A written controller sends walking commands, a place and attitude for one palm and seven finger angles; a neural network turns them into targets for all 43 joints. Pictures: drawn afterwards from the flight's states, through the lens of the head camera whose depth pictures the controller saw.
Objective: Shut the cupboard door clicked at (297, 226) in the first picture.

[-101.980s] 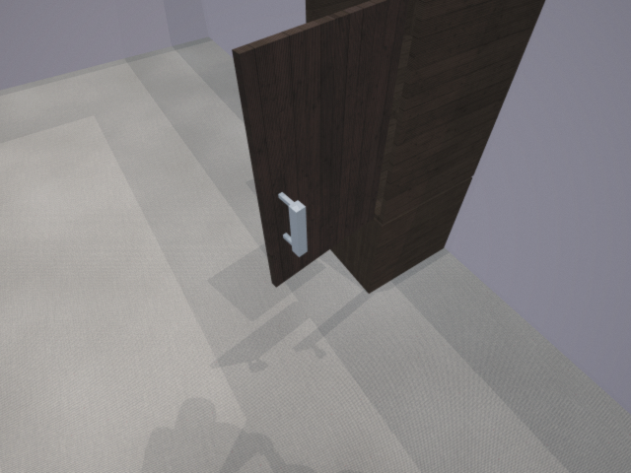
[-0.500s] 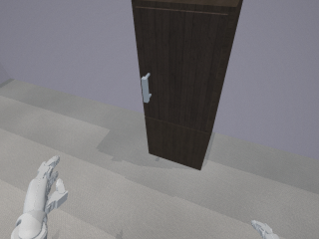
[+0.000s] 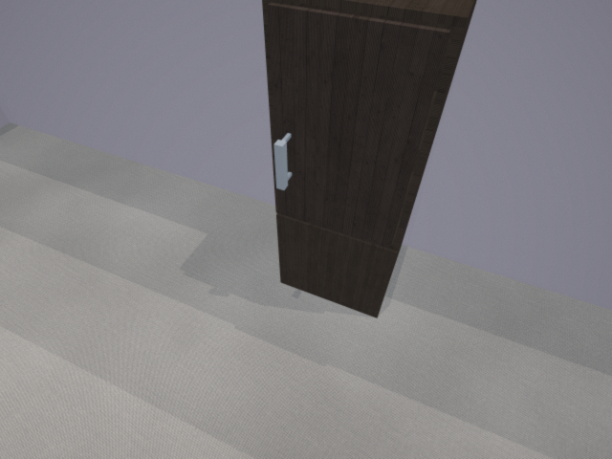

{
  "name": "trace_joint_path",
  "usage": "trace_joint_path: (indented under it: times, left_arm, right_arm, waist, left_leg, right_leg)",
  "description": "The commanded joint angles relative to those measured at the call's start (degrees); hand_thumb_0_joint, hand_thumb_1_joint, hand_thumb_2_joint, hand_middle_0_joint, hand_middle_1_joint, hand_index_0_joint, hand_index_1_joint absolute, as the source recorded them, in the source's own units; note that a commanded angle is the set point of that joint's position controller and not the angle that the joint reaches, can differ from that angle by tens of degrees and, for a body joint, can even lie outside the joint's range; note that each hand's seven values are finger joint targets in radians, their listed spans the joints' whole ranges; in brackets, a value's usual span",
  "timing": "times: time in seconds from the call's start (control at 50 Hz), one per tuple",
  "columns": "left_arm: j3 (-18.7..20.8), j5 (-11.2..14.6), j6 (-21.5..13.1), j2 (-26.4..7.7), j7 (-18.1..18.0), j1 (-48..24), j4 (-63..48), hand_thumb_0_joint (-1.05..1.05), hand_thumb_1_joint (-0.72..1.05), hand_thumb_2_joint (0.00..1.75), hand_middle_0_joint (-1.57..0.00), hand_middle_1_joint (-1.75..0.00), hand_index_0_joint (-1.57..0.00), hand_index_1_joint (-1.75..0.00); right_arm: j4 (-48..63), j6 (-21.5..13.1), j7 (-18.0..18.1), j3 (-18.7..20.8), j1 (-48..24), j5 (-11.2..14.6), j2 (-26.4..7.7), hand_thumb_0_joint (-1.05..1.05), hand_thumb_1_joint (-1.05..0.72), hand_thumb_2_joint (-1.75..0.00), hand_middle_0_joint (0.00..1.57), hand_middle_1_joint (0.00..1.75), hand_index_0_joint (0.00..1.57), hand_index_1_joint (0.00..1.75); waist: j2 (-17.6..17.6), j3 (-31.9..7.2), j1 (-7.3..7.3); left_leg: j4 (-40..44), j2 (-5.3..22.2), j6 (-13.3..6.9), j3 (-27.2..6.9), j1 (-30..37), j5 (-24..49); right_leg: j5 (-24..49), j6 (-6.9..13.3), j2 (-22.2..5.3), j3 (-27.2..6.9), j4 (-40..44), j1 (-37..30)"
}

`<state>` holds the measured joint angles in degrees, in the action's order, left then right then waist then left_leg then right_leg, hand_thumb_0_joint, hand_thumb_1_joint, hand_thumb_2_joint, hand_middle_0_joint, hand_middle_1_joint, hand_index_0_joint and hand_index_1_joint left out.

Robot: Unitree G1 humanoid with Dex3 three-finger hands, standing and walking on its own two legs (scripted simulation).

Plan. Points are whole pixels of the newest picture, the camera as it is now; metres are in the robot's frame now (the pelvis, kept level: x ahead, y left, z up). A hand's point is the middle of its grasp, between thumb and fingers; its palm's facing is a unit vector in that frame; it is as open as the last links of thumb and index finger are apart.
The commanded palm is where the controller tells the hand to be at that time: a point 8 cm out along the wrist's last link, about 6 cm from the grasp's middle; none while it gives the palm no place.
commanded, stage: let the arm hang, fingers relaxed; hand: left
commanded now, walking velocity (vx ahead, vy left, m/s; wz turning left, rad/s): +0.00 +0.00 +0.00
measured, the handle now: (284, 161) +0.84 +0.11 -0.12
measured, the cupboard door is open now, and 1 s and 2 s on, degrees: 0 0 0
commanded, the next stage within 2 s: look to check the result in 0.50 s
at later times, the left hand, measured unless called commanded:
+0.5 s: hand out of the picture -0.06 +0.17 -0.18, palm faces +0.04 -0.99 -0.13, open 7.4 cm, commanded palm none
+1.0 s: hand out of the picture -0.05 +0.18 -0.18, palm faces +0.02 -0.99 -0.16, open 7.4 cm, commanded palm none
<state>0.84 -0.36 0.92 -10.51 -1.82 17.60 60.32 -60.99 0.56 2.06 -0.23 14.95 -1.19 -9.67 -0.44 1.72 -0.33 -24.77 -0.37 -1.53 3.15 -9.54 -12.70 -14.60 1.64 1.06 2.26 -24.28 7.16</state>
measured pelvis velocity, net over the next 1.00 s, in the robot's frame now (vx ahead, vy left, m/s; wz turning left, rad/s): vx -0.02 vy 0.02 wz -0.02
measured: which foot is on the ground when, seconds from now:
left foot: down 0.00-1.00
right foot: down 0.00-1.00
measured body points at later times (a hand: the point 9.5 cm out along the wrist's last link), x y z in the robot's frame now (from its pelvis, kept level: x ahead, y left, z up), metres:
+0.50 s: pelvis -0.02 +0.02 +0.00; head -0.03 +0.03 +0.45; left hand -0.06 +0.22 -0.17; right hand -0.06 -0.19 -0.16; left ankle +0.01 +0.10 -0.74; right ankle -0.01 -0.10 -0.74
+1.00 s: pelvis -0.02 +0.02 +0.00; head -0.02 +0.03 +0.45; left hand -0.05 +0.23 -0.16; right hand -0.04 -0.19 -0.16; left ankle +0.01 +0.10 -0.74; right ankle -0.01 -0.10 -0.74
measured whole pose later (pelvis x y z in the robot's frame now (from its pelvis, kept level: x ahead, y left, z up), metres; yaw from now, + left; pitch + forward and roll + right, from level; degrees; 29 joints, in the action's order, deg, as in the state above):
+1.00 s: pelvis -0.02 +0.02 +0.00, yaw -1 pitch -2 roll +0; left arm 0.0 -0.7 -0.3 -6.7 -2.2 19.5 65.6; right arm -64.6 -0.1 1.9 0.0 17.7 -1.0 -7.0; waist 0.4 1.5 0.1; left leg -22.5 -2.0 -3.7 5.1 -10.8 -10.1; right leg -12.2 -0.3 -0.6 0.4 -23.7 9.6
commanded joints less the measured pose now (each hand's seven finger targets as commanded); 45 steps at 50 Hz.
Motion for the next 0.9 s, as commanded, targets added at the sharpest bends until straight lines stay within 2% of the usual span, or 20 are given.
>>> trace_joint_path:
  times: [0.0, 0.06, 0.18, 0.36, 0.44, 0.48, 0.5, 0.62, 0.72, 0.88]
  left_arm:
    - [0.19, -0.31, -0.91, -4.15, 0.16, 2.55, 0.64, 0.00, 0.90, 0.90, -0.20, -0.30, -0.20, -0.30]
    - [0.03, -0.36, -0.78, -3.55, 0.21, 3.17, 2.19, 0.00, 0.90, 0.90, -0.20, -0.30, -0.20, -0.30]
    - [-0.02, -0.38, -0.99, -2.43, 0.04, 4.76, 3.68, 0.00, 0.90, 0.90, -0.20, -0.30, -0.20, -0.30]
    - [-0.15, -0.43, -1.11, -0.82, -0.23, 6.83, 5.12, 0.00, 0.90, 0.90, -0.20, -0.30, -0.20, -0.30]
    - [-0.04, -0.55, -0.93, -0.48, -0.31, 7.33, 5.27, 0.00, 0.90, 0.90, -0.20, -0.30, -0.20, -0.30]
    - [-0.01, -0.56, -0.96, -0.23, -0.35, 7.53, 5.28, 0.00, 0.90, 0.90, -0.20, -0.30, -0.20, -0.30]
    - [-0.04, -0.61, -1.02, -0.55, -0.36, 7.93, 5.19, 0.00, 0.90, 0.90, -0.20, -0.30, -0.20, -0.30]
    - [0.15, -0.68, -0.98, -0.02, -0.41, 7.76, 5.09, 0.00, 0.90, 0.90, -0.20, -0.30, -0.20, -0.30]
    - [0.06, -0.69, -1.22, -0.33, -0.44, 7.51, 5.01, 0.00, 0.90, 0.90, -0.20, -0.30, -0.20, -0.30]
    - [-0.01, -0.62, -1.51, -0.65, -0.52, 7.01, 4.84, 0.00, 0.90, 0.90, -0.20, -0.30, -0.20, -0.30]
  right_arm:
    - [-0.04, -0.57, 0.28, 0.72, 2.70, 0.30, -5.27, 0.00, -0.90, -0.90, 0.20, 0.30, 0.20, 0.30]
    - [-1.11, -0.43, 0.23, 0.64, 3.60, 0.15, -4.76, 0.00, -0.90, -0.90, 0.20, 0.30, 0.20, 0.30]
    - [-2.30, -0.72, 0.39, 0.57, 5.26, 0.20, -4.05, 0.00, -0.90, -0.90, 0.20, 0.30, 0.20, 0.30]
    - [-3.35, -0.78, 0.56, 0.62, 7.78, 0.30, -2.34, 0.00, -0.90, -0.90, 0.20, 0.30, 0.20, 0.30]
    - [-3.39, -0.74, 0.58, 0.72, 8.57, 0.27, -2.09, 0.00, -0.90, -0.90, 0.20, 0.30, 0.20, 0.30]
    - [-3.40, -0.72, 0.58, 0.81, 8.78, 0.25, -2.00, 0.00, -0.90, -0.90, 0.20, 0.30, 0.20, 0.30]
    - [-3.09, -0.71, 0.53, 0.91, 8.76, 0.40, -2.38, 0.00, -0.90, -0.90, 0.20, 0.30, 0.20, 0.30]
    - [-2.87, -0.84, 0.54, 1.13, 8.91, 0.22, -2.27, 0.00, -0.90, -0.90, 0.20, 0.30, 0.20, 0.30]
    - [-2.74, -0.93, 0.41, 1.16, 8.82, 0.32, -2.23, 0.00, -0.90, -0.90, 0.20, 0.30, 0.20, 0.30]
    - [-2.74, -1.07, 0.30, 1.13, 8.03, 0.38, -2.32, 0.00, -0.90, -0.90, 0.20, 0.30, 0.20, 0.30]
  waist:
    - [0.80, 5.21, 0.21]
    - [0.99, 6.08, 0.36]
    - [0.50, 4.42, 0.48]
    - [0.13, 5.59, 0.49]
    - [-0.82, 6.27, 0.42]
    - [-0.05, 6.57, 0.37]
    - [0.62, 6.37, 0.27]
    - [-0.55, 5.30, 0.43]
    - [1.12, 5.43, 0.59]
    - [0.95, 4.61, 0.75]
  left_leg:
    - [8.17, 6.25, -0.60, -6.72, -1.22, 1.53]
    - [9.73, 5.91, -0.65, -6.78, -2.26, -3.16]
    - [9.89, 5.83, -0.74, -6.66, -1.69, -3.17]
    - [9.63, 5.68, -0.92, -6.65, -2.99, -4.01]
    - [10.53, 5.95, -1.11, -7.66, -4.60, -7.00]
    - [10.63, 6.00, -1.19, -7.90, -5.20, -7.57]
    - [10.18, 5.95, -1.26, -7.84, -4.92, -7.34]
    - [11.01, 6.42, -1.39, -8.80, -4.95, -8.76]
    - [10.02, 6.10, -1.39, -8.24, -4.24, -6.15]
    - [9.41, 5.93, -1.23, -7.33, -2.25, -3.38]
  right_leg:
    - [2.39, 0.85, -5.86, -6.42, 7.67, 4.01]
    - [0.50, 0.76, -5.78, -6.67, 8.07, 4.49]
    - [1.24, 0.72, -5.72, -6.73, 7.37, 4.46]
    - [0.90, 0.72, -5.77, -6.43, 6.68, 5.76]
    - [0.29, 0.61, -5.40, -6.05, 5.85, 5.94]
    - [0.05, 0.62, -5.35, -6.01, 5.68, 6.10]
    - [-0.23, 0.60, -5.29, -6.13, 5.82, 6.37]
    - [0.14, 0.49, -5.11, -5.67, 4.66, 6.60]
    - [0.99, 0.49, -5.54, -6.11, 5.15, 6.99]
    - [2.14, 0.44, -5.83, -6.52, 5.64, 7.07]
